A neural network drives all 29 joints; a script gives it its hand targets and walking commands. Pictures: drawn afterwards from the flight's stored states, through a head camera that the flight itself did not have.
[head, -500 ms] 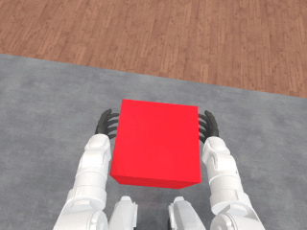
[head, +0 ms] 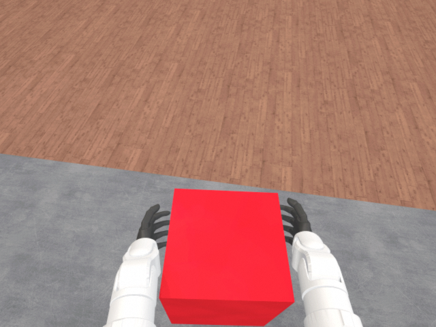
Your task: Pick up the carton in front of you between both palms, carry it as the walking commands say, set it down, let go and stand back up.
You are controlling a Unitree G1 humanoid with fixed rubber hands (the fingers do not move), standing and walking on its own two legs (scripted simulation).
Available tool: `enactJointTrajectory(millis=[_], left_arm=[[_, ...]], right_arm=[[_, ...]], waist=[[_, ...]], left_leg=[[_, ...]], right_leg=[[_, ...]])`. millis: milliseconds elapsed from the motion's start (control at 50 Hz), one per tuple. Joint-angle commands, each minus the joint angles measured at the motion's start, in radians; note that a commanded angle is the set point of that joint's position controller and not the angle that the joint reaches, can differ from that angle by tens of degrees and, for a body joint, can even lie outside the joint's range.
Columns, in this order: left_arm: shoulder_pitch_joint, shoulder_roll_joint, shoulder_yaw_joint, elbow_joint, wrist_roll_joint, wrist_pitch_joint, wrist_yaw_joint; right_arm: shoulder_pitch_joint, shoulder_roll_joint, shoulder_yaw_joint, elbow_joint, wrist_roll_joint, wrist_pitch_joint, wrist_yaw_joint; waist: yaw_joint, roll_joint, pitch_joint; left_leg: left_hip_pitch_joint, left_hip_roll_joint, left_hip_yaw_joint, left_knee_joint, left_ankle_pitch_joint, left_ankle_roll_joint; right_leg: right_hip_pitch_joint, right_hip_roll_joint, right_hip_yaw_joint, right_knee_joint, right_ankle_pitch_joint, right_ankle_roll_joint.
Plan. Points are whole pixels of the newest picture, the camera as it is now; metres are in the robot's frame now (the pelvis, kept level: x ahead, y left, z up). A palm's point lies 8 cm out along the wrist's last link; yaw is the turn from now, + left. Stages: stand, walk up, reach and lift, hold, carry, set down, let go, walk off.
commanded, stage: reach and lift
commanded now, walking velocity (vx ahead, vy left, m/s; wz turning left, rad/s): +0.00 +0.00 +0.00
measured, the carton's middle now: (222, 261) +0.29 +0.00 -0.07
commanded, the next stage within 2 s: hold in 1.10 s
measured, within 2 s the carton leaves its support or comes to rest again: neither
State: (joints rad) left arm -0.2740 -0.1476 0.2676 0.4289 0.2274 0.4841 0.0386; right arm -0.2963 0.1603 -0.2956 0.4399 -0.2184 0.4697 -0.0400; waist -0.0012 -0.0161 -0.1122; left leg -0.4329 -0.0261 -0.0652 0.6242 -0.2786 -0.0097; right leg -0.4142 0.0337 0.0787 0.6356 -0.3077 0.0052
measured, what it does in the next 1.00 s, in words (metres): stands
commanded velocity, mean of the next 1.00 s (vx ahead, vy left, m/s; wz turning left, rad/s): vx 0.00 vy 0.00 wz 0.00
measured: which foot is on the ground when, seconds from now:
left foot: down 0.00-1.00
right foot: down 0.00-1.00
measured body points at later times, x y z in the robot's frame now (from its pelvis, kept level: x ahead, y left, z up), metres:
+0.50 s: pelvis -0.01 +0.00 +0.01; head -0.04 +0.01 +0.46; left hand +0.30 +0.15 +0.03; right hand +0.31 -0.15 +0.04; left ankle +0.02 +0.13 -0.72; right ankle +0.01 -0.12 -0.72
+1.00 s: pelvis +0.01 +0.00 +0.02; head -0.03 +0.01 +0.47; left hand +0.31 +0.15 +0.04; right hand +0.31 -0.15 +0.05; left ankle +0.02 +0.13 -0.72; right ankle +0.01 -0.12 -0.72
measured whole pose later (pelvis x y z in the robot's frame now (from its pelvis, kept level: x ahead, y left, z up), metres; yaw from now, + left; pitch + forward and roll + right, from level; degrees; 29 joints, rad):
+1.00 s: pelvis +0.01 +0.00 +0.02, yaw +0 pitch -5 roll +0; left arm -0.27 -0.15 0.23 0.31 0.29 0.68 0.01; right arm -0.30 0.16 -0.26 0.33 -0.30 0.66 0.00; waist 0.00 -0.01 0.00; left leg -0.10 -0.02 -0.07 0.38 -0.19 0.00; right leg -0.08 0.02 0.08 0.38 -0.22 0.01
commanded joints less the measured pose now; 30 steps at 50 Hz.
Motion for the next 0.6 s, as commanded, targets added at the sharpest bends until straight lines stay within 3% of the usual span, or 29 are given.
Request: enactJointTrajectory(millis=[0, 200, 340, 580], left_arm=[[-0.506, -0.971, -0.602, -0.055, -0.201, 0.029, -0.261], [-0.593, -0.951, -0.455, 0.007, -0.136, 0.097, -0.294], [-0.682, -0.976, -0.482, -0.019, -0.148, 0.091, -0.301], [-0.605, -0.97, -0.497, -0.058, -0.149, 0.114, -0.289]], right_arm=[[-0.406, 1.02, 0.588, 0.036, 0.172, 0.053, 0.264], [-0.506, 0.986, 0.45, 0.093, 0.106, 0.115, 0.295], [-0.597, 1.01, 0.475, 0.066, 0.116, 0.108, 0.303], [-0.531, 0.967, 0.482, 0.024, 0.114, 0.126, 0.306]], waist=[[0.004, 0.012, -0.257], [0.007, 0.003, -0.049], [0.005, 0.008, -0.137], [0.002, 0.022, -0.148]], left_leg=[[0.285, -0.064, -0.013, -0.131, 0.28, 0.005], [0.306, -0.053, 0.008, -0.216, 0.057, 0.024], [0.339, -0.052, 0.012, -0.211, 0.073, 0.021], [0.398, -0.054, 0.005, -0.246, 0.175, 0.008]], right_leg=[[0.185, 0.055, 0.018, -0.154, 0.308, -0.001], [0.177, 0.038, 0.006, -0.25, 0.067, -0.013], [0.219, 0.04, -0.002, -0.244, 0.086, -0.014], [0.274, 0.053, -0.011, -0.269, 0.182, -0.009]])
